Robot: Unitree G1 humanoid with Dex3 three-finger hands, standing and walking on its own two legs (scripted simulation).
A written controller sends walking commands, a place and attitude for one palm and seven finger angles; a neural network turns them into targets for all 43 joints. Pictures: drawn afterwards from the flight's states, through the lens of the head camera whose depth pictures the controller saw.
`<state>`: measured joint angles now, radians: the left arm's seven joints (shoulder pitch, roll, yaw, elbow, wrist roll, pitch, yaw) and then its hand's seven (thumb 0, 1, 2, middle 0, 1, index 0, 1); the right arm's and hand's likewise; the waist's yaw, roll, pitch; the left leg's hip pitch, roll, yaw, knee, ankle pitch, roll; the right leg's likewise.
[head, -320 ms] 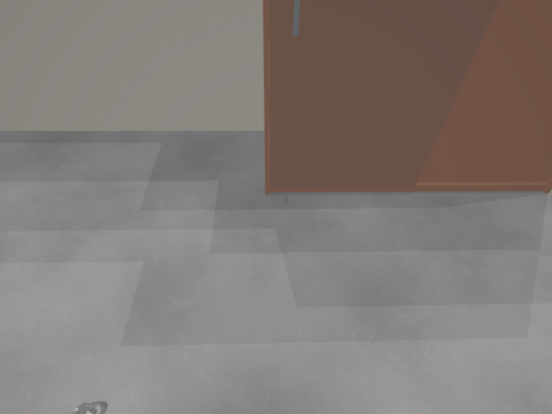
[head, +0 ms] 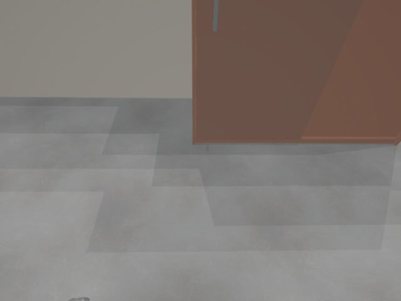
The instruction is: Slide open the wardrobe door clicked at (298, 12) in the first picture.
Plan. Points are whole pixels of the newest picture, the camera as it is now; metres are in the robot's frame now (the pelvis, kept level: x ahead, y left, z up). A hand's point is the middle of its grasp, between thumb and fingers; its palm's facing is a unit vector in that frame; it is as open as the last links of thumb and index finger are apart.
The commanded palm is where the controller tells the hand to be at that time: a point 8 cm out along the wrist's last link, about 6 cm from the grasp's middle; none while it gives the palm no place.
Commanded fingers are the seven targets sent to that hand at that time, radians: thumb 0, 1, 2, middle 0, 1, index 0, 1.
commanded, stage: stand and wait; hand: left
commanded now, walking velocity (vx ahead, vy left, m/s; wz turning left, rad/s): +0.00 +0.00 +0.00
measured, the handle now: (215, 8) +1.23 +0.02 +0.12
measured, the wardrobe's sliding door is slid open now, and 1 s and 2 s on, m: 0.00 0.00 0.00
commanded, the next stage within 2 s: look at it before walking up in 0.50 s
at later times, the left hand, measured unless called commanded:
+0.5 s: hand out of the picture +0.06 +0.24 -0.15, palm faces -0.02 -0.94 -0.34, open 7.4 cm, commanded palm none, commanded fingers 0.00 0.90 0.90 -0.20 -0.30 -0.20 -0.30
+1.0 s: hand out of the picture +0.05 +0.24 -0.15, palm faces -0.02 -0.94 -0.33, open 7.4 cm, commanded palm none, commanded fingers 0.00 0.90 0.90 -0.20 -0.30 -0.20 -0.30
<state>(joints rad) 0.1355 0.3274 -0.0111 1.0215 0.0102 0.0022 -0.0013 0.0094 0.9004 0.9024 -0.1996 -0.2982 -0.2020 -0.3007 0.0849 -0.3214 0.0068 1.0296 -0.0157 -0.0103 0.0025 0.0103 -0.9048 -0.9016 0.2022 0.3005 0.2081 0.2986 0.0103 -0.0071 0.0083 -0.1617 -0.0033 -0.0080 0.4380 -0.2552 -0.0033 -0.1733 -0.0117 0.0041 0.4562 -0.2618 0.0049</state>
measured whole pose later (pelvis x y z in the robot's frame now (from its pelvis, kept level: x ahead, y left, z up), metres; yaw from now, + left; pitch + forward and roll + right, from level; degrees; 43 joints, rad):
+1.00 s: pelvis -0.02 -0.01 +0.00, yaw +0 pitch -2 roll +0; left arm 0.16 0.34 0.00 1.09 0.01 0.00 0.00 0.01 0.90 0.90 -0.20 -0.30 -0.20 -0.30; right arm 0.13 -0.33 0.01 1.11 -0.01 -0.01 0.00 0.01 -0.91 -0.90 0.20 0.30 0.21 0.30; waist 0.00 0.00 0.02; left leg -0.14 0.01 0.00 0.37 -0.19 -0.01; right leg -0.16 0.00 0.01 0.38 -0.19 0.00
